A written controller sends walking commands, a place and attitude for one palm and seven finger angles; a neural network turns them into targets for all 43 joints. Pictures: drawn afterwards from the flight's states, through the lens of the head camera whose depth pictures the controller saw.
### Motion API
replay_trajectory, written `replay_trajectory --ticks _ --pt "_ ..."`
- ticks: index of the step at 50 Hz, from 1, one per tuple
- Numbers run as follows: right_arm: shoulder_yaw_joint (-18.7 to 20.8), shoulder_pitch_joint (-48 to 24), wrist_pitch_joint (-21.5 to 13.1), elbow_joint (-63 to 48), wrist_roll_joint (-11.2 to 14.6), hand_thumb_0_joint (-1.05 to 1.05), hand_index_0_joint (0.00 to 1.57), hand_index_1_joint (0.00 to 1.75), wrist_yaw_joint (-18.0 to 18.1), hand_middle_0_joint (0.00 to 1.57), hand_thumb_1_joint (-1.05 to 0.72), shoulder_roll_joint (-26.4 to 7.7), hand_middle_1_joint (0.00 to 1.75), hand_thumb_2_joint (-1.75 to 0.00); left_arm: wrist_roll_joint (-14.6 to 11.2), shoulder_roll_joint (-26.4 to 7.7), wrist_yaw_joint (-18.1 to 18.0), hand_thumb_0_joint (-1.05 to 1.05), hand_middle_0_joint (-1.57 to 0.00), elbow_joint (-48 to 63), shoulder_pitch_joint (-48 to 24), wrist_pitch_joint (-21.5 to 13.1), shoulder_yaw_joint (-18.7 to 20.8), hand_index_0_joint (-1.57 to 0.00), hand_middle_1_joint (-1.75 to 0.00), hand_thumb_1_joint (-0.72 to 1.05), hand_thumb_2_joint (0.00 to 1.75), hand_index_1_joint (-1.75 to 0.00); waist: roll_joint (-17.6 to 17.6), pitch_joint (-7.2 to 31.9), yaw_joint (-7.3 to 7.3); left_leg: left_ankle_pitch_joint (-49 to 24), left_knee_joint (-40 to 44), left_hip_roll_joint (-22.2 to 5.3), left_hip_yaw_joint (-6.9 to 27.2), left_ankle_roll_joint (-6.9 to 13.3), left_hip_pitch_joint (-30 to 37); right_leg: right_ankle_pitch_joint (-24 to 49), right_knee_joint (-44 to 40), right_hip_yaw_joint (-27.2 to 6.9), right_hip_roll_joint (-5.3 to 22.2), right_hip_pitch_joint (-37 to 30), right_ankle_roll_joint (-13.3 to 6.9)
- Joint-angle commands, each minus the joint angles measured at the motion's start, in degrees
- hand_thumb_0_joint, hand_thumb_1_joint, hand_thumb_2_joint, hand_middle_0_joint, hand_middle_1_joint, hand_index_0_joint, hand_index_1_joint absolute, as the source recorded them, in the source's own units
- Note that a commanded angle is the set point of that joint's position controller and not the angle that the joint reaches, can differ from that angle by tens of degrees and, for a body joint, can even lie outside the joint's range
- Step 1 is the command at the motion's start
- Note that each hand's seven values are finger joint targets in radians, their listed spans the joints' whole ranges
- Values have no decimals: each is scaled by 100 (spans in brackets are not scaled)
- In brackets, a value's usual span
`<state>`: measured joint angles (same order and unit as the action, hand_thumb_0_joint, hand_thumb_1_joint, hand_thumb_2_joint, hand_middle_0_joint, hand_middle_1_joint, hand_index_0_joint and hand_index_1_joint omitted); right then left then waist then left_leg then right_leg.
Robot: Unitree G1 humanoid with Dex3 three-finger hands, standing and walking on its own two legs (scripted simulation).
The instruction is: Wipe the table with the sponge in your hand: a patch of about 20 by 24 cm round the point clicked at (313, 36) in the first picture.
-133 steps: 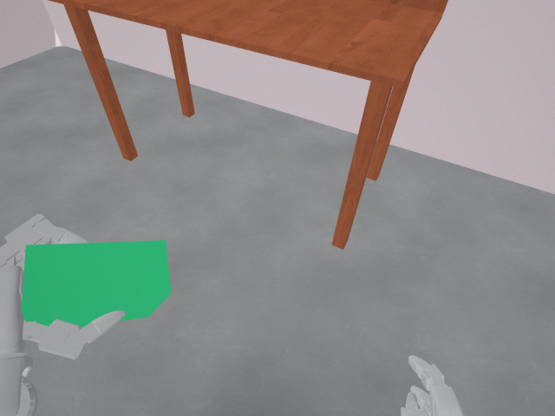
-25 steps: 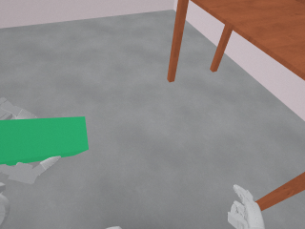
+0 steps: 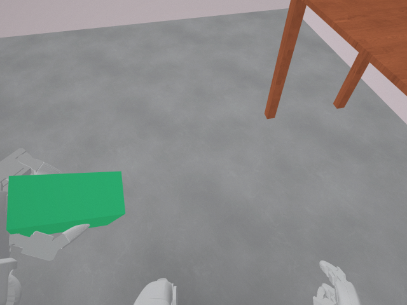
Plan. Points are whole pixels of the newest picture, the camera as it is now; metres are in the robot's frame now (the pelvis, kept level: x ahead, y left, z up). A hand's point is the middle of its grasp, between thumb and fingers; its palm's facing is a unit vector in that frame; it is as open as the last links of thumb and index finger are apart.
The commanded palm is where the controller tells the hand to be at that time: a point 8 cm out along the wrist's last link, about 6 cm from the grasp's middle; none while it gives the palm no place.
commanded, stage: walk to a spot facing it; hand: left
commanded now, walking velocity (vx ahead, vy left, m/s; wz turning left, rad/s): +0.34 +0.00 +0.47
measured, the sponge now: (84, 203) +0.23 +0.19 +0.15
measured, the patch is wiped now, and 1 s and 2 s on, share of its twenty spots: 0.00 0.00 0.00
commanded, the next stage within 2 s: none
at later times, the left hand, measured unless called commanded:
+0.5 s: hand (48, 161) +0.28 +0.24 +0.19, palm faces +0.58 -0.66 -0.48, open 9.8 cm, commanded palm +0.23 +0.27 +0.18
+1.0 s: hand (40, 140) +0.33 +0.29 +0.17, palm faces +0.71 -0.55 -0.43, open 9.8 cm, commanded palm +0.24 +0.29 +0.18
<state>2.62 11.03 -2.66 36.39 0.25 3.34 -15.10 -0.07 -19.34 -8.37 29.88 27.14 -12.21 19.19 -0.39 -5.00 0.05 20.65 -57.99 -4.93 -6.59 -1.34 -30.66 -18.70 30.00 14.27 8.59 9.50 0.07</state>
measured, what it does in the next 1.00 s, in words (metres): walks ahead, turning left: left foot, then right foot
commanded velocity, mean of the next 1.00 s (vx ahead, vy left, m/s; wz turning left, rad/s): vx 0.29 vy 0.00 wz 0.54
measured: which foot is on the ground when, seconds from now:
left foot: up 0.00-0.12, down 0.14-0.50, up 0.52-0.88, down 0.90-1.00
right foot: down 0.00-0.14, up 0.16-0.48, down 0.50-0.90, up 0.92-1.00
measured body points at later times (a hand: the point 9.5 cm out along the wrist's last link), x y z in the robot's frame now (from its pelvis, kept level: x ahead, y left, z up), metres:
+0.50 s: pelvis +0.13 -0.03 -0.01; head +0.15 -0.05 +0.44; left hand +0.24 +0.27 +0.21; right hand +0.31 -0.18 -0.12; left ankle +0.13 +0.12 -0.74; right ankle +0.18 -0.15 -0.74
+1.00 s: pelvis +0.22 -0.03 -0.02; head +0.25 +0.00 +0.42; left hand +0.29 +0.31 +0.19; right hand +0.50 -0.16 -0.09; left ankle +0.23 +0.10 -0.74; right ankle +0.24 -0.16 -0.65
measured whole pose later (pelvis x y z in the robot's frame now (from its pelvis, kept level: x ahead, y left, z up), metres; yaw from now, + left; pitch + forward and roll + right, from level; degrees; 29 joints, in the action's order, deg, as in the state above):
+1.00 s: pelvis +0.22 -0.03 -0.02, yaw +27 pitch -1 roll +1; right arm 2.8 7.8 -3.3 31.7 1.5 2.2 -10.1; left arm -1.2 -24.7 -9.3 33.2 22.9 -11.3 23.6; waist -3.0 -6.3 -1.5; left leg 14.9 -38.3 -2.9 -7.2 1.8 -22.1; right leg -31.9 73.7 4.3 7.4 28.1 3.7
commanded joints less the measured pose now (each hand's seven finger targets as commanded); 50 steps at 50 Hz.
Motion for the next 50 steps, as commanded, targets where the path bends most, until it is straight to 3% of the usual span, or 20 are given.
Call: replay_trajectory --ticks 1,5,6,7,8,11,16,23,24,25,26,27,31,34,39,42,43,45,46,50 --pt "54 -402 -243 -1250 -27 0 20 30 -14 20 -90 -54 30 -90 -154 -1183 -331 0 -120 1405 6 -359 1102 -120 -160 10 130 -160 -1030 834 260 -165 1639 127 -545 68 160 2994 -767 -697 1219 -828 -667" --pt "181 -74 -229 -1291 -8 0 20 30 71 20 -90 -149 30 -90 -171 -1113 -406 0 -120 1572 -342 -336 947 -120 -160 10 130 -160 -509 1373 -125 -832 2892 618 -957 179 2054 3112 1164 -136 913 -191 -275" --pt "218 -25 -246 -1324 22 0 20 30 102 20 -90 -234 30 -90 -149 -1132 -410 0 -120 1709 -471 -425 924 -120 -160 10 130 -160 434 1695 -254 -1055 3077 232 -199 459 3232 2516 2577 -49 669 702 -21" --pt "254 -145 -291 -1338 13 0 20 30 59 20 -90 -393 30 -90 -203 -978 -380 0 -120 1774 -362 -488 801 -120 -160 10 130 -160 2112 1736 -180 -2722 3372 -1383 2396 1263 3943 -991 4230 -281 -255 2166 296" --pt "168 -138 -368 -1370 48 0 20 30 -67 20 -90 -367 30 -90 -127 -1250 -382 0 -120 1860 -744 -567 901 -120 -160 10 130 -160 1787 1568 -166 -3683 3658 -2039 3834 1825 3831 -1922 4958 -985 -501 2836 202" --pt "234 -367 -346 -1195 117 0 20 30 -101 20 -90 -312 30 -90 -119 -1451 -150 0 -120 1967 -510 -473 1164 -120 -160 10 130 -160 1480 1280 -64 -1397 3817 -1803 3034 1808 2698 -1163 4889 -1471 26 3167 300" --pt "73 -345 -612 -1023 63 0 20 30 -98 20 -90 -201 30 -90 -262 -1053 -110 0 -120 2016 147 -481 1062 -120 -160 10 130 -160 1571 1116 46 -36 4326 -1064 1508 1207 1155 -257 2662 -828 -114 1580 356" --pt "-47 -342 -563 -890 61 0 20 30 122 20 -90 -195 30 -90 -146 -716 -47 0 -120 724 -584 -153 571 -120 -160 10 130 -160 922 793 84 1227 3403 -653 1215 817 706 -311 2 -280 -670 -24 440" --pt "-81 -291 -529 -855 61 0 20 30 133 20 -90 -117 30 -90 -92 -814 -51 0 -120 590 -683 -92 568 -120 -160 10 130 -160 296 805 116 1210 2447 -381 942 662 311 -633 -648 -842 -280 -391 249" --pt "-121 -267 -488 -875 51 0 20 30 126 20 -90 61 30 -90 -41 -1050 -78 0 -120 595 -810 -25 623 -120 -160 10 130 -160 -1308 821 166 1313 673 239 272 368 -818 -1285 -1475 -2681 1052 -979 -291" --pt "-100 -596 -558 -940 15 0 20 30 128 20 -90 -91 30 -90 -134 -1323 -137 0 -120 715 -1037 28 736 -120 -160 10 130 -160 -2030 681 289 1315 -944 423 430 153 -1499 -968 -1881 -4241 2185 -940 -874" --pt "-53 -682 -595 -922 -58 0 20 30 99 20 -90 -235 30 -90 -113 -1376 -165 0 -120 882 -1302 0 771 -120 -160 10 130 -160 -1467 602 191 871 -1504 215 835 102 -1484 -903 -1897 -4247 2182 -679 -941" --pt "-106 -699 -372 -794 -46 0 20 30 66 20 -90 -156 30 -90 -76 -1229 -115 0 -120 1164 -829 -210 717 -120 -160 10 130 -160 -760 391 89 96 -1508 -95 516 -135 -1176 1546 -1371 -1453 1486 -557 -566" --pt "-12 -617 -288 -992 -53 0 20 30 78 20 -90 -144 30 -90 -108 -1314 -178 0 -120 1280 -538 -210 917 -120 -160 10 130 -160 -726 560 109 -113 -56 -115 41 -88 -425 2429 -1157 -699 1341 -459 -506" --pt "74 -388 -219 -1408 -29 0 20 30 14 20 -90 -60 30 -90 -221 -1213 -354 0 -120 1636 48 -160 1097 -120 -160 10 130 -160 -1142 972 291 33 1701 124 -667 -30 104 3544 -573 -452 1401 -1016 -596" --pt "154 -98 -196 -1383 -9 0 20 30 48 20 -90 -115 30 -90 -255 -1061 -408 0 -120 1549 38 -117 938 -120 -160 10 130 -160 -785 1485 -57 -554 2830 665 -1032 43 1482 4041 1138 82 1151 -729 -272" --pt "189 -42 -200 -1431 25 0 20 30 77 20 -90 -160 30 -90 -259 -1105 -411 0 -120 1741 -176 -192 900 -120 -160 10 130 -160 -150 1780 -256 -1048 3172 542 -677 247 2759 3633 2531 115 931 186 -6" --pt "194 -205 -325 -1474 61 0 20 30 -31 20 -90 -411 30 -90 -264 -1260 -382 0 -120 2151 -536 -440 964 -120 -160 10 130 -160 2074 1831 -139 -4906 3437 -2064 3632 1790 4108 -2214 5076 -677 -445 2895 372" --pt "220 -220 -373 -1313 90 0 20 30 -121 20 -90 -476 30 -90 -142 -1415 -206 0 -120 1450 -489 -378 1021 -120 -160 10 130 -160 1389 1380 -172 -4024 3474 -2072 3536 1778 3628 -1830 5131 -1333 -131 3363 289" --pt "219 -416 -390 -1188 141 0 20 30 -132 20 -90 -317 30 -90 -226 -1409 -110 0 -120 2355 16 -408 1242 -120 -160 10 130 -160 1419 1201 2 -1879 3751 -1341 2309 1521 2172 -851 4125 -1298 -12 2903 460"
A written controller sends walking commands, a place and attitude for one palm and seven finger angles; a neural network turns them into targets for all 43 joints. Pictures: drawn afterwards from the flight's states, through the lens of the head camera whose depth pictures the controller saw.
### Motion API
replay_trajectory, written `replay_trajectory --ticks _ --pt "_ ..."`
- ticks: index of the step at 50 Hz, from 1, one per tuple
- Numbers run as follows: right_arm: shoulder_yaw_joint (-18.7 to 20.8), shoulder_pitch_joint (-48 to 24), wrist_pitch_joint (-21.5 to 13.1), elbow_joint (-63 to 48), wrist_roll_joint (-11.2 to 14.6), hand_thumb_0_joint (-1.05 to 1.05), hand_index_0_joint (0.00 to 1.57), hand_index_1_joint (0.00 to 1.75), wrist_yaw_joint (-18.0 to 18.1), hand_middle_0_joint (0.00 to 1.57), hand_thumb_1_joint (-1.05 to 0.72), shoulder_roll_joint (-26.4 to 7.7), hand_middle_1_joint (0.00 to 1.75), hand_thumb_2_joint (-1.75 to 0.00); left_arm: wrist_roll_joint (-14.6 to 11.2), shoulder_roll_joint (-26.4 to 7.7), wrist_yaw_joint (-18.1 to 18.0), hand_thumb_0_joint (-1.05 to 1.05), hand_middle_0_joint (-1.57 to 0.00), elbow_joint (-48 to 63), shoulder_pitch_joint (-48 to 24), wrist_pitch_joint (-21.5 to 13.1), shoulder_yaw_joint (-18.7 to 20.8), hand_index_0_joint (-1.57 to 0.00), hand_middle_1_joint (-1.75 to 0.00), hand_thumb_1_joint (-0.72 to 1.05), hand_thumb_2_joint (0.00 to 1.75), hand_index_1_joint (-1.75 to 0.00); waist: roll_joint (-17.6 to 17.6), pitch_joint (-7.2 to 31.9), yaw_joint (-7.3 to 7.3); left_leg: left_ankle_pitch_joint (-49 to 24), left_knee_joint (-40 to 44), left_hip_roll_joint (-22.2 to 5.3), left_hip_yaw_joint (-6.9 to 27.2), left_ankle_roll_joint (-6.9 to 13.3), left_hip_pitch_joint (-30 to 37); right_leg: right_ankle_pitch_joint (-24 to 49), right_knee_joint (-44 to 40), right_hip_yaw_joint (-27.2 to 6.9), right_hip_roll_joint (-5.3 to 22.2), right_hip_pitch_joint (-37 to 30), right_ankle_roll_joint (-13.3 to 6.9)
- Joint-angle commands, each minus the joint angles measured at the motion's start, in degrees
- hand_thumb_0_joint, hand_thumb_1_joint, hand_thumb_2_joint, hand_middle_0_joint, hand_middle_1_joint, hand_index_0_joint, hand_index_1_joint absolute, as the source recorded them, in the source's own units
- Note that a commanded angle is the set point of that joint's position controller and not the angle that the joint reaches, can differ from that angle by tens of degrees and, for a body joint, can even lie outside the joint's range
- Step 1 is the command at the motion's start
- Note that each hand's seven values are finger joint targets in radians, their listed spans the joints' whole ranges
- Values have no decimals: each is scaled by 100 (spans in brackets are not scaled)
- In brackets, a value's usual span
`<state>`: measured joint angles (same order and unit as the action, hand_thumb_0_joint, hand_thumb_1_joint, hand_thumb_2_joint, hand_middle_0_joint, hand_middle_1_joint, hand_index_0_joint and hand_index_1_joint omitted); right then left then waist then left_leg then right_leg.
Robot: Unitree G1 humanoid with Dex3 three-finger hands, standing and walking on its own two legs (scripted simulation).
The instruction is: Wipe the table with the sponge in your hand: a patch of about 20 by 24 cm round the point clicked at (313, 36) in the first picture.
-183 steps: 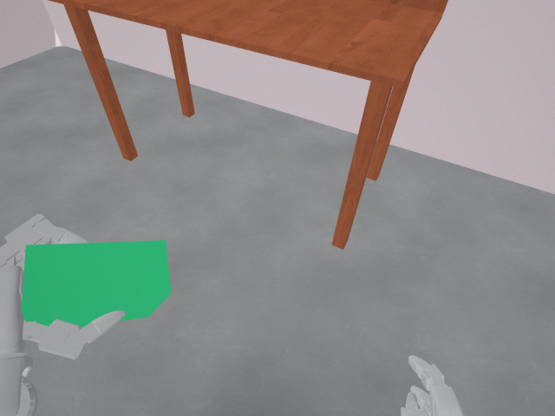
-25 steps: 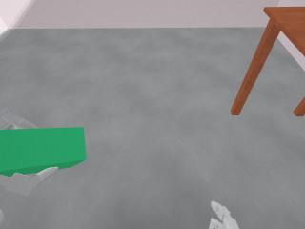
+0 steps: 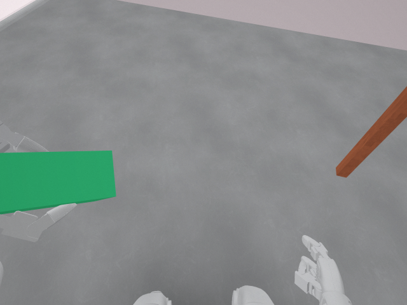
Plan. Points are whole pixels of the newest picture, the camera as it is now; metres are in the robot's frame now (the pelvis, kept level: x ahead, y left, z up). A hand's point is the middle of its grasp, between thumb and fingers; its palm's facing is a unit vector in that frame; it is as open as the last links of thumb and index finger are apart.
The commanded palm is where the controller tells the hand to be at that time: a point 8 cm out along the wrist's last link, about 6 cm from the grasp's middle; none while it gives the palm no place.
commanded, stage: walk to a spot facing it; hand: left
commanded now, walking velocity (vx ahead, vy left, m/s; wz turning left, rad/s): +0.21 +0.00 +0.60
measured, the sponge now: (70, 181) +0.25 +0.20 +0.17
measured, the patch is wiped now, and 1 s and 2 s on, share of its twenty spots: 0.00 0.00 0.00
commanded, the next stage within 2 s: none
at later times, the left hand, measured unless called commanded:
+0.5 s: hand (30, 219) +0.19 +0.21 +0.20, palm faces +0.61 -0.67 -0.42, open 9.8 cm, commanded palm +0.11 +0.24 +0.20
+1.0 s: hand out of the picture +0.04 +0.19 +0.19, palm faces +0.81 -0.38 -0.45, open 9.8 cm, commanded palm -0.02 +0.19 +0.20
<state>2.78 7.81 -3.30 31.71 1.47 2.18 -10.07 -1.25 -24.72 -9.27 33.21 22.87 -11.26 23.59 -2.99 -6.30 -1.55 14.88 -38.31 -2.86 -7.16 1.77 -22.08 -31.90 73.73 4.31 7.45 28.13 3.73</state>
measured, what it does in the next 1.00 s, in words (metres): steps to the right, turning left: right foot, then left foot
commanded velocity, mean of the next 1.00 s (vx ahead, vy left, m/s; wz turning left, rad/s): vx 0.05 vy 0.00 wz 0.60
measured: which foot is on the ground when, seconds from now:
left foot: down 0.00-0.24, up 0.26-0.56, down 0.58-0.94, up 0.96-1.00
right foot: up 0.00-0.22, down 0.24-0.58, up 0.60-0.92, down 0.94-1.00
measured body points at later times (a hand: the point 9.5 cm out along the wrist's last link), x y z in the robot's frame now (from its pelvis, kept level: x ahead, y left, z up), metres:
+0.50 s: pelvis +0.06 -0.07 +0.02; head +0.08 -0.07 +0.47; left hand +0.15 +0.24 +0.22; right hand +0.31 -0.27 -0.05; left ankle +0.03 +0.06 -0.67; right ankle +0.11 -0.17 -0.72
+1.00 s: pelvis +0.02 -0.13 +0.01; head +0.05 -0.14 +0.46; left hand -0.01 +0.20 +0.21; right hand +0.27 -0.18 -0.10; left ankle +0.00 +0.03 -0.68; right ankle +0.10 -0.21 -0.72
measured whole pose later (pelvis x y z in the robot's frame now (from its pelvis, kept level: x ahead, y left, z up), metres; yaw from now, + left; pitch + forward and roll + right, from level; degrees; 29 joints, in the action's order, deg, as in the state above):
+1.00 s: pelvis +0.02 -0.13 +0.01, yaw +37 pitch -2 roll -1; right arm -1.8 10.8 -4.3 36.1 0.3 1.7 -9.4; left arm -2.6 -21.1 -7.5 29.2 25.3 -6.4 20.0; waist 3.6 -4.0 2.7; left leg 21.0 -51.0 0.0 3.9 -2.0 -29.8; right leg -15.6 33.6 7.1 1.8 15.1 -0.6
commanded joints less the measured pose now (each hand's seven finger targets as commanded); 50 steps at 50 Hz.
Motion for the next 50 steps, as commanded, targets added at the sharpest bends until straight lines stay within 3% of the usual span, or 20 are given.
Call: replay_trajectory --ticks 1,5,10,11,12,14,18,24,27,28,29,30,33,36,44,45,46,47,48,50 --pt "151 -97 -375 -694 3 0 20 30 -26 20 -90 -781 30 -90 -162 -802 -15 0 -120 2069 612 -501 804 -120 -160 10 130 -160 1834 1316 180 -972 1907 -1361 2061 1062 883 758 -742 -168 47 564 106" --pt "39 36 -509 -605 -15 0 20 30 34 20 -90 -729 30 -90 -251 -442 13 0 -120 1501 812 -409 624 -120 -160 10 130 -160 2040 1221 161 48 2191 -1106 1575 794 212 1045 -2484 339 -297 -732 159" --pt "-64 10 -522 -474 -30 0 20 30 177 20 -90 -684 30 -90 -113 -204 70 0 -120 549 -49 -106 224 -120 -160 10 130 -160 1055 1018 300 484 789 -709 1364 372 -175 1250 -4698 492 -573 -1991 159" --pt "-114 47 -510 -444 -18 0 20 30 185 20 -90 -538 30 -90 -37 -370 52 0 -120 433 -309 -28 201 -120 -160 10 130 -160 -245 1019 307 1295 -439 -192 899 73 -803 1265 -5600 -506 371 -2419 -154" --pt "-127 -80 -490 -504 -65 0 20 30 219 20 -90 -482 30 -90 -21 -807 -11 0 -120 357 -531 96 391 -120 -160 10 130 -160 -1730 952 345 2253 -2449 476 454 -254 -1688 1851 -5989 -2732 1928 -2435 -858" --pt "-135 -136 -514 -393 -218 0 20 30 217 20 -90 -635 30 -90 -26 -726 -70 0 -120 477 -748 72 244 -120 -160 10 130 -160 -1064 876 245 1441 -3776 104 907 -385 -1523 2311 -5901 -2461 2053 -1888 -1119" --pt "-127 -563 -305 -466 -154 0 20 30 292 20 -90 -618 30 -90 -55 -785 -51 0 -120 938 -462 -102 331 -120 -160 10 130 -160 -743 826 215 1051 -3122 -129 540 -582 -911 3845 -5386 -71 1438 -1810 -842" --pt "-18 -270 -126 -933 -189 0 20 30 289 20 -90 -542 30 -90 -163 -791 -235 0 -120 1433 515 -100 720 -120 -160 10 130 -160 -816 1428 387 1217 -431 -43 -118 -488 -168 5102 -4737 220 1609 -2440 -966" --pt "59 87 -40 -947 -156 0 20 30 282 20 -90 -602 30 -90 -238 -614 -253 0 -120 1293 725 -77 645 -120 -160 10 130 -160 -312 1673 78 71 1130 242 -235 -449 781 4878 -3587 546 1316 -2213 -550" --pt "76 120 -45 -998 -130 0 20 30 281 20 -90 -675 30 -90 -269 -580 -236 0 -120 1443 522 -134 543 -120 -160 10 130 -160 351 1773 -37 -998 1478 -50 113 -251 1487 4153 -2597 625 983 -1568 -282" --pt "150 16 -133 -1042 -132 0 20 30 256 20 -90 -951 30 -90 -328 -620 -195 0 -120 1734 394 -257 511 -120 -160 10 130 -160 1966 1631 32 -3879 1659 -1416 2100 461 2051 1065 -1422 664 116 -126 132" --pt "141 140 -245 -942 -155 0 20 30 174 20 -90 -927 30 -90 -210 -753 -112 0 -120 1512 460 -396 611 -120 -160 10 130 -160 2486 1468 114 -5632 1585 -2220 3315 1130 2215 -912 -697 131 -187 707 133" --pt "223 66 -460 -721 -54 0 20 30 -14 20 -90 -984 30 -90 -12 -775 26 0 -120 1857 315 -478 489 -120 -160 10 130 -160 1663 1469 62 -4341 1252 -1648 2419 959 2148 -56 -811 -280 -174 997 140" --pt "134 111 -520 -696 -43 0 20 30 -89 20 -90 -881 30 -90 -176 -566 38 0 -120 1938 722 -311 390 -120 -160 10 130 -160 1984 1391 102 -3212 1562 -1083 1718 636 1179 723 -1603 -26 -422 -72 187" --pt "-43 14 -513 -553 -76 0 20 30 52 20 -90 -804 30 -90 -304 -468 115 0 -120 833 317 -9 355 -120 -160 10 130 -160 1455 1219 209 -821 1692 -954 2172 574 201 814 -3967 122 -816 -1803 169" --pt "-68 -73 -476 -574 -67 0 20 30 54 20 -90 -759 30 -90 -276 -458 125 0 -120 784 128 29 319 -120 -160 10 130 -160 1279 1183 293 -91 1515 -753 2023 431 -190 1078 -4674 118 -726 -2280 82" --pt "-98 -89 -422 -576 -50 0 20 30 49 20 -90 -644 30 -90 -190 -600 107 0 -120 722 -88 69 349 -120 -160 10 130 -160 454 1133 327 1093 610 -333 1625 157 -683 1120 -5620 -517 0 -2548 -238" --pt "-145 -152 -343 -667 -62 0 20 30 50 20 -90 -457 30 -90 -99 -956 39 0 -120 733 -229 164 487 -120 -160 10 130 -160 -1298 981 337 1757 -1444 502 730 -300 -1579 432 -6324 -2594 1611 -2439 -938" --pt "-72 -305 -424 -624 -148 0 20 30 113 20 -90 -739 30 -90 -234 -951 -39 0 -120 862 -688 203 394 -120 -160 10 130 -160 -1261 813 314 1397 -2913 351 928 -410 -1574 177 -6590 -2908 2152 -1618 -1113" --pt "-89 -337 -324 -473 -202 0 20 30 108 20 -90 -679 30 -90 -178 -693 52 0 -120 620 -377 154 166 -120 -160 10 130 -160 -703 474 172 540 -4014 137 918 -554 -1458 262 -6468 -1785 1575 -947 -909"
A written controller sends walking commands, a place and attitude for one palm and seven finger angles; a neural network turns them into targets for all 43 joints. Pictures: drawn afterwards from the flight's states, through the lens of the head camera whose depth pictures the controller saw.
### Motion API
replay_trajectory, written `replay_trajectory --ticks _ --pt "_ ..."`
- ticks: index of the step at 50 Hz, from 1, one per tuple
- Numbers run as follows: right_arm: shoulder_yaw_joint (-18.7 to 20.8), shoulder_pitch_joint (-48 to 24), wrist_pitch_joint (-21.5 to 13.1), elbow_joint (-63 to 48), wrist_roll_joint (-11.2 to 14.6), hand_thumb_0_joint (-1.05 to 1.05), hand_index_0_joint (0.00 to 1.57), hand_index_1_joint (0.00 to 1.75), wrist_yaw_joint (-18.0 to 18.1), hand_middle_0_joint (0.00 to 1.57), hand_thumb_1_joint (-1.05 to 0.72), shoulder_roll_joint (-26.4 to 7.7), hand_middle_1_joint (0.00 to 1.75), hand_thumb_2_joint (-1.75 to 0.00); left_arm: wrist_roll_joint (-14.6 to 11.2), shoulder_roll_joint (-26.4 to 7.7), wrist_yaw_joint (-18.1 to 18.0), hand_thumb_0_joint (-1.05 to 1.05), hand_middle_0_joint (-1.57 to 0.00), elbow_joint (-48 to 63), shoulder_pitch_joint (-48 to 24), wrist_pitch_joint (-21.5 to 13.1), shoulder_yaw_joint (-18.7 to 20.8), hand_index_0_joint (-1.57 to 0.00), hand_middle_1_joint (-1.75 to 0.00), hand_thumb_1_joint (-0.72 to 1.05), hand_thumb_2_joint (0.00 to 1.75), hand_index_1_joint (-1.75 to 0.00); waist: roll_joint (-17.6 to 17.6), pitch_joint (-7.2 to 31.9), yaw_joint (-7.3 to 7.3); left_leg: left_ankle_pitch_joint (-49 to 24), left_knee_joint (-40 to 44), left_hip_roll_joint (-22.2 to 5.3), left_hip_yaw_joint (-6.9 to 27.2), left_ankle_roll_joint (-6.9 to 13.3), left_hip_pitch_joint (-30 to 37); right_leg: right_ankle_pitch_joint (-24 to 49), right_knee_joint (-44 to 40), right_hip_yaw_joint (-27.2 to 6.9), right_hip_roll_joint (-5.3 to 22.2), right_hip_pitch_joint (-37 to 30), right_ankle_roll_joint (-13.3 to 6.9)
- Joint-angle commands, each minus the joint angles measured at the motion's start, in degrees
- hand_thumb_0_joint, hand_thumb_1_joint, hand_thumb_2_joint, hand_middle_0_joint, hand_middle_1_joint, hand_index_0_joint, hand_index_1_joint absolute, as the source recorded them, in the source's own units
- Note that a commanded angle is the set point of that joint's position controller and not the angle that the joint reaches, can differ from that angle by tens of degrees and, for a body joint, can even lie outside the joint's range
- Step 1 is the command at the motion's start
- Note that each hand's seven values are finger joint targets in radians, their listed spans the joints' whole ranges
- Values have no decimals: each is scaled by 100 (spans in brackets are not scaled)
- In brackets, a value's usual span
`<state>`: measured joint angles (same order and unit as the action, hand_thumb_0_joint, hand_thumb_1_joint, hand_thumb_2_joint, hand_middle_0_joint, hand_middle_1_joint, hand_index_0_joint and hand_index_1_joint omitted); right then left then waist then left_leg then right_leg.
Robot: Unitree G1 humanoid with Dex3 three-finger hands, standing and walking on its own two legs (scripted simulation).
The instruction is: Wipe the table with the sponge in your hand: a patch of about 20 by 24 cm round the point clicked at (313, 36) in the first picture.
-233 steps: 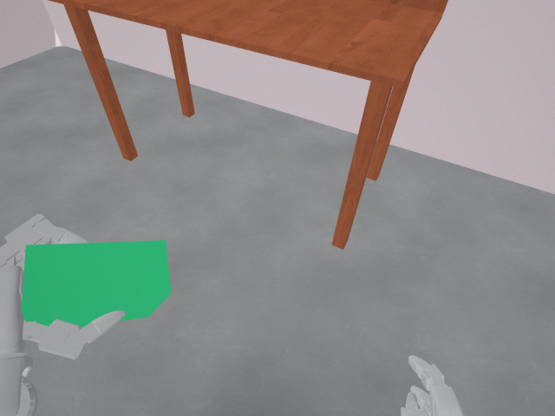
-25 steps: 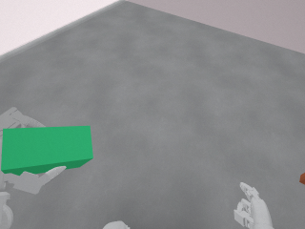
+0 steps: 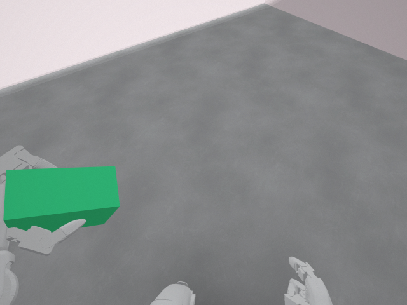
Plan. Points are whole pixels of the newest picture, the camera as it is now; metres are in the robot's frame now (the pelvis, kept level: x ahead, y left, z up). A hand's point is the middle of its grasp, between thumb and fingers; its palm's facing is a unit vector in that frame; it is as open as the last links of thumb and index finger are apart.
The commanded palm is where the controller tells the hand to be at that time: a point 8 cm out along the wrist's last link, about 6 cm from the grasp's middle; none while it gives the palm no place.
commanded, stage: walk to a spot facing it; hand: left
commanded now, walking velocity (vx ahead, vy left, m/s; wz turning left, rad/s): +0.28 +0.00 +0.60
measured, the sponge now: (80, 200) +0.23 +0.21 +0.16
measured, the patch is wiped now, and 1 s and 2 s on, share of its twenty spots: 0.00 0.00 0.00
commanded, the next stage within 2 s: turn to face it in 1.30 s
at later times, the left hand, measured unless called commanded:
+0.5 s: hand out of the picture +0.11 +0.30 +0.20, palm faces +0.65 -0.67 -0.37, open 9.9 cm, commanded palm +0.05 +0.33 +0.19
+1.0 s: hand out of the picture +0.16 +0.34 +0.19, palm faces +0.72 -0.56 -0.40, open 9.9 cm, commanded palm +0.09 +0.36 +0.19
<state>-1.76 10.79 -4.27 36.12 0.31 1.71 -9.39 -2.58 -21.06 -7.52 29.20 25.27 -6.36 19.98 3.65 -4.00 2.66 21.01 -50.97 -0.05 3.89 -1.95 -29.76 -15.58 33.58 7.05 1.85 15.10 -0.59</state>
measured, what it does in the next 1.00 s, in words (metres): steps on the spot, turning left: left foot, then right foot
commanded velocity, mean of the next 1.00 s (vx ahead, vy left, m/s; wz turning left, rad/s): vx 0.35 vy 0.00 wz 0.30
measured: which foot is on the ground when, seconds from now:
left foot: up 0.00-0.28, down 0.30-0.62, up 0.64-0.96, down 0.98-1.00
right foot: down 0.00-0.30, up 0.32-0.60, down 0.62-0.98, up 1.00-1.00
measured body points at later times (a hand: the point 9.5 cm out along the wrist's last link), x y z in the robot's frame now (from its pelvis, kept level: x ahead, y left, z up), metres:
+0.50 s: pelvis -0.02 +0.02 +0.01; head -0.02 +0.03 +0.46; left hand +0.07 +0.34 +0.22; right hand +0.19 -0.13 -0.08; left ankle -0.06 +0.15 -0.73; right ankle +0.06 -0.09 -0.66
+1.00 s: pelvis +0.06 +0.03 +0.00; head +0.08 +0.06 +0.45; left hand +0.11 +0.36 +0.21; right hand +0.32 -0.15 -0.07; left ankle +0.04 +0.16 -0.73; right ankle +0.08 -0.08 -0.72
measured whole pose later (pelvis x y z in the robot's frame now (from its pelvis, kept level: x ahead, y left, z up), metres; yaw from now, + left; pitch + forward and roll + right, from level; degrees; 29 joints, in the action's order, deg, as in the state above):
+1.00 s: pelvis +0.06 +0.03 +0.00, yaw +24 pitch -1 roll +1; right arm 4.1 12.7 -4.2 32.8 0.5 4.7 -15.6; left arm -1.4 -22.3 -10.7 34.1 27.5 -12.2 21.7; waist -3.0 -4.0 0.9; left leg 11.9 -31.4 -3.5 -9.6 0.9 -17.0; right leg -23.7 40.6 10.4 8.0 15.1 1.0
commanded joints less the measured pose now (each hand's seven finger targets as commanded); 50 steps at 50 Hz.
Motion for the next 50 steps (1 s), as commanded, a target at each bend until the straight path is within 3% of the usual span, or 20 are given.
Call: replay_trajectory --ticks 1,5,10,13,14,15,16,17,22,29,30,31,32,33,36,38,46,47,49,50 --pt "351 -710 -173 -891 -67 0 20 30 180 20 -90 -747 30 -90 -23 -1015 -91 0 -120 1078 -622 -411 492 -120 -160 10 130 -160 -1216 204 -254 -253 -2859 -227 -309 -235 -673 -1065 -2374 -1363 1970 352 -444" --pt "399 -737 -144 -959 -122 0 20 30 307 20 -90 -781 30 -90 59 -1170 -185 0 -120 1167 -439 -554 708 -120 -160 10 130 -160 -1050 519 -152 21 -1074 -406 -732 -109 -82 -316 -2116 -525 1865 -196 -431" --pt "445 -479 -231 -1211 -145 0 20 30 303 20 -90 -725 30 -90 -31 -1068 -374 0 -120 1487 9 -608 830 -120 -160 10 130 -160 -1479 901 57 673 1059 -349 -1278 81 435 -304 -1707 -628 2135 -920 -654" --pt "459 -127 -253 -1237 -116 0 20 30 318 20 -90 -757 30 -90 -92 -842 -433 0 -120 1664 -181 -583 645 -120 -160 10 130 -160 -899 1181 -256 135 2614 -19 -1524 209 1686 -312 -370 -161 1753 -627 -270" --pt "511 10 -272 -1250 -69 0 20 30 345 20 -90 -873 30 -90 -108 -815 -434 0 -120 1801 -344 -651 592 -120 -160 10 130 -160 1 1254 -413 -277 2947 -373 -884 481 2642 -156 1023 229 1337 222 38" --pt "556 -86 -320 -1287 -64 0 20 30 322 20 -90 -1048 30 -90 -83 -726 -419 0 -120 1901 -351 -792 523 -120 -160 10 130 -160 1802 1028 -438 -1726 3266 -1791 1226 1166 3502 -1521 2777 575 397 2019 461" --pt "531 -137 -392 -1216 -30 0 20 30 213 20 -90 -991 30 -90 81 -870 -402 0 -120 1945 -610 -967 563 -120 -160 10 130 -160 1749 875 -391 -2906 3390 -2457 2309 1674 3643 -2114 3699 49 379 2891 338" --pt "608 -109 -447 -1021 13 0 20 30 170 20 -90 -1000 30 -90 206 -1301 -306 0 -120 1634 -699 -1019 842 -120 -160 10 130 -160 1429 824 -332 -1937 3332 -2636 2617 1861 3138 -1779 4074 -533 640 3122 320" --pt "515 -290 -590 -885 81 0 20 30 108 20 -90 -849 30 -90 157 -791 -176 0 -120 1865 -534 -1007 466 -120 -160 10 130 -160 1272 378 -218 -222 3623 -1416 299 1230 1386 -506 2549 -56 580 1616 415" --pt "338 -372 -449 -671 -20 0 20 30 267 20 -90 -750 30 -90 142 -772 -153 0 -120 582 -701 -763 437 -120 -160 10 130 -160 373 477 -158 1270 2603 -1166 39 844 523 -624 -311 382 -15 -825 392" --pt "332 -392 -401 -661 -15 0 20 30 276 20 -90 -688 30 -90 178 -832 -164 0 -120 570 -867 -718 434 -120 -160 10 130 -160 -280 565 -140 1271 1470 -858 -253 685 153 -1014 -893 -236 371 -1191 177" --pt "330 -402 -344 -707 -2 0 20 30 260 20 -90 -564 30 -90 216 -1096 -185 0 -120 581 -968 -677 563 -120 -160 10 130 -160 -1826 649 -111 1283 -449 -227 -796 423 -847 -1894 -1767 -2385 1639 -1612 -448" --pt "354 -657 -368 -816 -25 0 20 30 238 20 -90 -711 30 -90 145 -1243 -205 0 -120 630 -1050 -649 674 -120 -160 10 130 -160 -2123 615 -3 1226 -1822 9 -480 264 -1297 -2405 -2453 -3968 2591 -1404 -914" --pt "380 -686 -405 -796 -49 0 20 30 191 20 -90 -734 30 -90 92 -1228 -177 0 -120 752 -1180 -718 679 -120 -160 10 130 -160 -1819 474 -76 670 -2285 -227 -151 204 -1198 -2844 -2626 -4099 2565 -936 -986" --pt "315 -697 -225 -685 -6 0 20 30 161 20 -90 -722 30 -90 102 -1160 -107 0 -120 1054 -853 -865 692 -120 -160 10 130 -160 -1147 241 -191 -82 -2101 -581 -396 20 -765 -1682 -2348 -1793 2101 -223 -753" --pt "326 -735 -200 -787 -7 0 20 30 205 20 -90 -716 30 -90 92 -1134 -145 0 -120 1197 -654 -861 727 -120 -160 10 130 -160 -1162 438 -210 -114 -945 -604 -653 65 -171 -972 -2188 -993 1912 -152 -659" --pt "501 -265 -235 -1105 -40 0 20 30 303 20 -90 -741 30 -90 46 -955 -469 0 -120 1522 -163 -829 767 -120 -160 10 130 -160 -895 952 -168 -562 2373 -152 -1641 194 1639 -248 -914 -398 1464 -677 -463" --pt "548 -161 -236 -1116 -2 0 20 30 347 20 -90 -822 30 -90 44 -864 -454 0 -120 1442 -132 -841 665 -120 -160 10 130 -160 -390 970 -263 -693 2660 -324 -1335 311 2249 -113 -128 -172 1258 -300 -267" --pt "604 -189 -258 -1187 47 0 20 30 292 20 -90 -1007 30 -90 78 -836 -457 0 -120 1692 -484 -1013 631 -120 -160 10 130 -160 1641 1046 -334 -2288 3220 -2156 1639 1317 3597 -1737 2483 224 164 1814 238" --pt "551 -252 -292 -1060 16 0 20 30 241 20 -90 -955 30 -90 172 -1062 -381 0 -120 1177 -447 -1045 739 -120 -160 10 130 -160 1475 879 -351 -1657 3567 -2635 2353 1668 3128 -1999 3284 -338 359 2238 153"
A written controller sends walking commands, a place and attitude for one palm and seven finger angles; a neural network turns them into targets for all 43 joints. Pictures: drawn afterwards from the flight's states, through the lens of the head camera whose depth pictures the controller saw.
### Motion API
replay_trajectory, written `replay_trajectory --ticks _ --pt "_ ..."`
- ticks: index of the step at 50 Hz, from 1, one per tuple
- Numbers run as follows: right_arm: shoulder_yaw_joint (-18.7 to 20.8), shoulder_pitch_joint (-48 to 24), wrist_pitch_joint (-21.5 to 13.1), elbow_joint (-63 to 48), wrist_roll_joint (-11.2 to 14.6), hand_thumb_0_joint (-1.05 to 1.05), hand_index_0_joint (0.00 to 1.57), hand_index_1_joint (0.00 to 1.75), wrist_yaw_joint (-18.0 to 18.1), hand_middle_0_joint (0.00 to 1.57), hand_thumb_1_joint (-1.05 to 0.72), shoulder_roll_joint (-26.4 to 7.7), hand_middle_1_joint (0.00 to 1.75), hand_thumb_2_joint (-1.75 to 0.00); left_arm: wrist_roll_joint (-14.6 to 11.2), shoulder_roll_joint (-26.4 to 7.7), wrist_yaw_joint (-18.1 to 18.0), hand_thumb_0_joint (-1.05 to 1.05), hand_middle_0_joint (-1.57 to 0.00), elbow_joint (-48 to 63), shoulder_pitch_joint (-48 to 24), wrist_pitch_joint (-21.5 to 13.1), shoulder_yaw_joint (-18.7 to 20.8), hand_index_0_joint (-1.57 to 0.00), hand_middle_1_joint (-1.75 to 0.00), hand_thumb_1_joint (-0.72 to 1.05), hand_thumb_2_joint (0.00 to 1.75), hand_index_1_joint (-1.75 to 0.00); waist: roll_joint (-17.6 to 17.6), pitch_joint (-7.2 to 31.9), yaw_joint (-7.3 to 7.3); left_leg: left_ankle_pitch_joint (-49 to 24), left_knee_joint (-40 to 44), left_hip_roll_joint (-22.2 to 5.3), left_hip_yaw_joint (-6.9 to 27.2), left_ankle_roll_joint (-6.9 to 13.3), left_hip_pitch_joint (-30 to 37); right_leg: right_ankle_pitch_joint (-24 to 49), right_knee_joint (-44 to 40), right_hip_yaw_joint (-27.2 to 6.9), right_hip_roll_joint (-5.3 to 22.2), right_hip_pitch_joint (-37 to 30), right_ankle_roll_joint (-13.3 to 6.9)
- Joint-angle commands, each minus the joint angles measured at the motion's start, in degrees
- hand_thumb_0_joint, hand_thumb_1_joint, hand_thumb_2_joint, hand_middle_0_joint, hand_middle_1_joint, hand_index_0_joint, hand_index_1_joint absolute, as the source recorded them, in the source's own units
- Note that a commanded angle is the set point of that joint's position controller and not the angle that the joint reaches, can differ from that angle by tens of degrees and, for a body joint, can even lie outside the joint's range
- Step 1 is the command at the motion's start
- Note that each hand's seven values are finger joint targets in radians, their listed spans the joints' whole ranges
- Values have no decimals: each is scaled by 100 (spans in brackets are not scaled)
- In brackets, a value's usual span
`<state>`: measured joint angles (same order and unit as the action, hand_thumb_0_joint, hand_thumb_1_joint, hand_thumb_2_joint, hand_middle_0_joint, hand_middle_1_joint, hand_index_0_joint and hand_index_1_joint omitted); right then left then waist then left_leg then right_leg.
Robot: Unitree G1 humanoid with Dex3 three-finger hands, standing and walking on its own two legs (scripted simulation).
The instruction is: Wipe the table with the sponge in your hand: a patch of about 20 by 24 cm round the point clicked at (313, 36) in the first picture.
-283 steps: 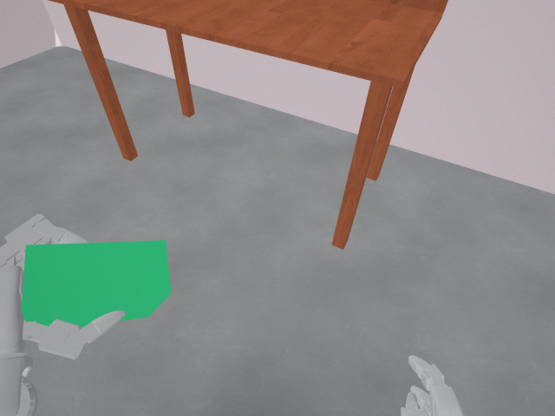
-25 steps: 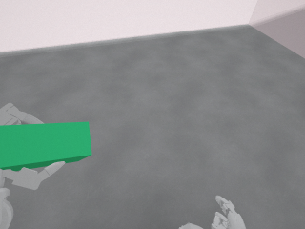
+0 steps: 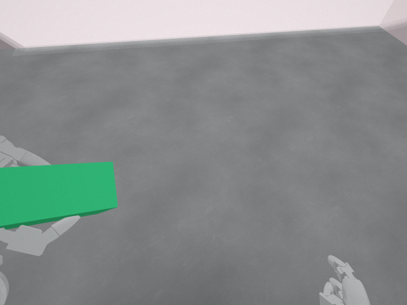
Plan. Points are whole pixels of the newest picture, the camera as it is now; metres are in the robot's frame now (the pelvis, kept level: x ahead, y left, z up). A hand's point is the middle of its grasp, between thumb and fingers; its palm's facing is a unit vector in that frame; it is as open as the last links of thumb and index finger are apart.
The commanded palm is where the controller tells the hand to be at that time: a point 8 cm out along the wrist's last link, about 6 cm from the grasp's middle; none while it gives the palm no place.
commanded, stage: walk to a spot facing it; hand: left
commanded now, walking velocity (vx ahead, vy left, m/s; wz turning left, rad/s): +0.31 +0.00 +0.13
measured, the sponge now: (73, 194) +0.23 +0.20 +0.17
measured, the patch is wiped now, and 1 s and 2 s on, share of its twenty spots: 0.00 0.00 0.00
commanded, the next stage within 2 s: turn to face it in 0.30 s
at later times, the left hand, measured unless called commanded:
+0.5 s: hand (86, 147) +0.30 +0.21 +0.18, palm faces +0.46 -0.74 -0.48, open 9.9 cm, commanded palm +0.23 +0.25 +0.19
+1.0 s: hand (69, 174) +0.25 +0.21 +0.19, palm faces +0.65 -0.56 -0.51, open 9.9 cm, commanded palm +0.19 +0.23 +0.19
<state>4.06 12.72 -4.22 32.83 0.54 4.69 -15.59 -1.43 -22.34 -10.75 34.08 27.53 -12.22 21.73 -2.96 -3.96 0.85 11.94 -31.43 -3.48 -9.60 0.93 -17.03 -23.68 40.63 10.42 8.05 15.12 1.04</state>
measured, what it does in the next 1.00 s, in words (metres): walks ahead, turning left: right foot, then left foot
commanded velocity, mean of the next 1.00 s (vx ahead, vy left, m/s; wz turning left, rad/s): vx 0.09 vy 0.00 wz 0.49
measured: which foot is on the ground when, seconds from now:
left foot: down 0.00-0.28, up 0.30-0.62, down 0.64-0.98, up 1.00-1.00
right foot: up 0.00-0.26, down 0.28-0.64, up 0.66-0.94, down 0.96-1.00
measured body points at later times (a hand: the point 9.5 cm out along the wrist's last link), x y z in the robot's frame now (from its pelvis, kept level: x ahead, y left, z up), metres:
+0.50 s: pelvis +0.11 -0.05 +0.01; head +0.16 -0.06 +0.46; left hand +0.27 +0.25 +0.21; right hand +0.30 -0.27 -0.10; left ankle +0.12 +0.09 -0.66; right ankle +0.13 -0.14 -0.73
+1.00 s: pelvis +0.15 -0.09 +0.00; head +0.19 -0.10 +0.44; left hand +0.21 +0.23 +0.22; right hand +0.39 -0.19 -0.11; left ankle +0.17 +0.10 -0.72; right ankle +0.20 -0.18 -0.73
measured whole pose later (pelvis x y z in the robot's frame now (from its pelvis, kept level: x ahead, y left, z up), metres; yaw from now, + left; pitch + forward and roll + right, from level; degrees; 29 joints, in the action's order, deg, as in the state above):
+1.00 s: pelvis +0.15 -0.09 +0.00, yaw +23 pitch -1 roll -1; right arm -1.5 10.5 -5.4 33.4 1.4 1.4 -8.5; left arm -3.1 -23.1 -7.3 34.1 29.1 -8.8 22.3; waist 5.0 -5.4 2.3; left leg 15.2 -38.9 -3.6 4.5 -2.6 -25.9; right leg -16.6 35.4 7.6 0.9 16.4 1.2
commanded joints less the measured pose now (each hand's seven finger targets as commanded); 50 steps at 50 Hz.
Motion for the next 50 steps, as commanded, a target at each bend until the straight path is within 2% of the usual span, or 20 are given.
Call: replay_trajectory --ticks 1,6,12,13,14,15,16,18,22,26,30,31,32,34,39,46,47,48,49,50 --pt "3 -485 -297 -678 -3 0 20 30 -71 20 -90 -303 30 -90 57 -1069 -15 0 -120 766 -633 -436 686 -120 -160 10 130 -160 2020 828 -175 -590 1520 -2262 3587 1503 1826 -897 2834 -923 -79 2546 28" --pt "-45 -458 -472 -617 22 0 20 30 -188 20 -90 -219 30 -90 -11 -696 61 0 -120 1411 -33 -432 472 -120 -160 10 130 -160 1826 809 -55 -1202 1374 -1374 1404 881 1038 159 1150 -385 -147 1563 120" --pt "-125 -488 -322 -570 36 0 20 30 -74 20 -90 -121 30 -90 -40 -739 90 0 -120 410 -78 -248 631 -120 -160 10 130 -160 996 1045 -29 -518 -198 -877 516 370 195 1052 -1336 225 -618 -890 92" --pt "-130 -493 -265 -566 69 0 20 30 -84 20 -90 -33 30 -90 8 -813 102 0 -120 395 -301 -216 606 -120 -160 10 130 -160 135 1157 -18 151 -1496 -543 262 221 -515 1019 -1666 -702 106 -1481 -199" --pt "-201 -553 -227 -669 40 0 20 30 -86 20 -90 116 30 -90 43 -1187 79 0 -120 332 -383 -199 849 -120 -160 10 130 -160 -1517 1131 14 1886 -3155 219 134 -34 -2070 1755 -2160 -2960 1492 -2160 -849" --pt "-154 -673 -275 -654 16 0 20 30 -124 20 -90 -63 30 -90 -81 -1303 68 0 -120 349 -582 -214 1036 -120 -160 10 130 -160 -1531 1149 76 2067 -4061 119 886 -99 -2218 1426 -2478 -3480 2020 -1794 -1036" --pt "-131 -702 -263 -578 9 0 20 30 -148 20 -90 -71 30 -90 -116 -1215 105 0 -120 328 -458 -260 978 -120 -160 10 130 -160 -1287 863 29 1741 -4558 -41 1108 -171 -2289 1019 -2563 -3405 2054 -1438 -1115" --pt "-235 -942 -121 -541 7 0 20 30 -175 20 -90 -15 30 -90 -74 -1069 139 0 -120 495 -234 -313 910 -120 -160 10 130 -160 -585 605 53 1354 -4495 -251 1060 -289 -2296 1673 -2366 -2125 1718 -1154 -984" --pt "-206 -936 -58 -601 -45 0 20 30 -126 20 -90 -40 30 -90 -51 -943 52 0 -120 962 -228 -366 729 -120 -160 10 130 -160 -607 732 -63 1090 -2718 -303 556 -317 -1326 3073 -2052 -619 1427 -760 -748" --pt "-147 -762 -61 -848 -120 0 20 30 -123 20 -90 27 30 -90 -73 -1013 -120 0 -120 1334 148 -303 917 -120 -160 10 130 -160 -615 998 129 1022 -1214 -13 -72 -291 -900 4195 -1497 -313 1431 -1104 -756" --pt "-2 -424 -2 -960 -83 0 20 30 -48 20 -90 -75 30 -90 -147 -1058 -187 0 -120 1748 49 -286 971 -120 -160 10 130 -160 118 1513 -244 -305 447 280 -188 -240 871 3852 405 147 1090 -496 -205" --pt "31 -425 -18 -1012 -77 0 20 30 -52 20 -90 -191 30 -90 -180 -1024 -178 0 -120 1890 36 -366 954 -120 -160 10 130 -160 1373 1691 -237 -1637 670 -551 1016 211 1634 1746 1637 177 516 416 97" --pt "74 -390 -123 -1005 -53 0 20 30 -84 20 -90 -356 30 -90 -210 -1025 -134 0 -120 1894 106 -482 889 -120 -160 10 130 -160 2685 1595 -148 -4442 849 -2121 3362 1132 1914 -1567 2841 -168 -250 1588 350" --pt "138 -330 -197 -826 11 0 20 30 -212 20 -90 -412 30 -90 -61 -1268 25 0 -120 1327 167 -467 1135 -120 -160 10 130 -160 1761 1471 -188 -4313 612 -2159 3464 1413 1852 -1439 3316 -961 -162 2272 338" --pt "45 -428 -328 -816 67 0 20 30 -355 20 -90 -269 30 -90 -256 -919 150 0 -120 1928 607 -360 930 -120 -160 10 130 -160 2084 1349 -119 -2559 822 -1098 1860 794 502 -205 1565 -556 -403 998 422" --pt "-107 -387 -419 -763 63 0 20 30 -228 20 -90 -244 30 -90 -317 -748 215 0 -120 1047 121 5 727 -120 -160 10 130 -160 1493 1184 -47 -1426 476 -976 2054 562 -16 181 -856 -363 -794 -357 450" --pt "-145 -429 -396 -762 77 0 20 30 -202 20 -90 -197 30 -90 -268 -860 218 0 -120 980 -122 43 764 -120 -160 10 130 -160 1214 1105 -5 -878 165 -768 1893 392 -231 704 -1575 -471 -591 -637 372" --pt "-201 -466 -358 -757 112 0 20 30 -187 20 -90 -39 30 -90 -188 -925 200 0 -120 831 -370 89 694 -120 -160 10 130 -160 153 1010 -8 305 -687 -267 1374 63 -863 1467 -2261 -1239 291 -1012 62" --pt "-237 -595 -373 -836 105 0 20 30 -143 20 -90 53 30 -90 -212 -1224 118 0 -120 631 -578 219 838 -120 -160 10 130 -160 -1495 862 -13 1931 -2438 477 807 -338 -1775 2100 -2490 -2929 1711 -949 -600" --pt "-105 -534 -446 -724 67 0 20 30 -117 20 -90 -242 30 -90 -318 -983 115 0 -120 552 -731 256 572 -120 -160 10 130 -160 -1571 692 -26 1785 -3653 352 1239 -370 -1552 2147 -2630 -2881 1923 -272 -715"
